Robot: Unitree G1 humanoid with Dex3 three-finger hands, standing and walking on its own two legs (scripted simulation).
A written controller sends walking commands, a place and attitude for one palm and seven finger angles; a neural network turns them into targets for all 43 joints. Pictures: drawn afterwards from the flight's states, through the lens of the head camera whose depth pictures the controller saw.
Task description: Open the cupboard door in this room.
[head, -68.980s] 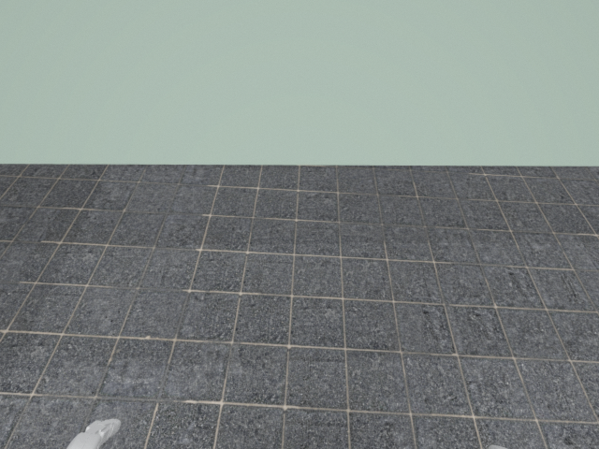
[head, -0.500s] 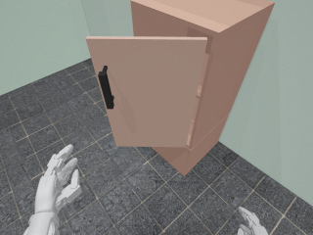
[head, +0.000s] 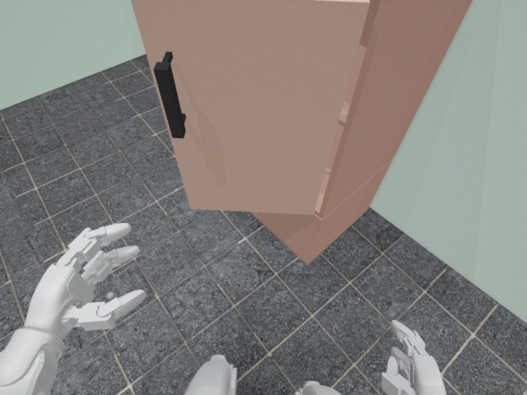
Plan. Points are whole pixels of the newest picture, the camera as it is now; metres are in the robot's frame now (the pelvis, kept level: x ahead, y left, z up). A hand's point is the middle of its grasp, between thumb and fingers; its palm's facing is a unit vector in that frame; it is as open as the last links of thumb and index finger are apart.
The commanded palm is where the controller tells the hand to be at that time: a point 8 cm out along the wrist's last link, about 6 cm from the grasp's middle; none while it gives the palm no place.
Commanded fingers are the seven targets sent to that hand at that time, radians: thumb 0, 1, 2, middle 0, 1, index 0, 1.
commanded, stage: raise the hand with hooked fingers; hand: left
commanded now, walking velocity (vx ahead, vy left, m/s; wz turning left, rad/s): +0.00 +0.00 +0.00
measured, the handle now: (173, 96) +0.61 +0.21 +0.09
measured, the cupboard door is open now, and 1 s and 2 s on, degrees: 45 45 45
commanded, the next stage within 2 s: move the hooked fingers beside the handle in 1.36 s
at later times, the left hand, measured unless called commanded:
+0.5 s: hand (43, 263) +0.26 +0.30 +0.10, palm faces +0.06 -1.00 -0.05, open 13.4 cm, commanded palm +0.23 +0.34 +0.09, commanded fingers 0.00 -0.50 0.30 -0.30 -1.20 -0.30 -1.20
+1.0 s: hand (38, 233) +0.29 +0.31 +0.11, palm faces +0.00 -1.00 -0.03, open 14.0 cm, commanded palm +0.26 +0.35 +0.11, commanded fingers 0.00 -0.50 0.30 -0.30 -1.20 -0.30 -1.20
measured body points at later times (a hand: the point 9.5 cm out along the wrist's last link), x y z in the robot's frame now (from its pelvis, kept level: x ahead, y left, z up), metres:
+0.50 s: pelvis +0.00 +0.04 +0.02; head +0.04 +0.07 +0.47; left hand +0.25 +0.35 +0.10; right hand +0.18 -0.20 -0.04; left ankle +0.07 +0.12 -0.66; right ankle -0.01 -0.09 -0.66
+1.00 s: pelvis +0.00 +0.03 +0.04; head +0.04 +0.05 +0.49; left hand +0.29 +0.36 +0.12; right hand +0.15 -0.22 -0.04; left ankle +0.07 +0.12 -0.66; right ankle -0.01 -0.09 -0.66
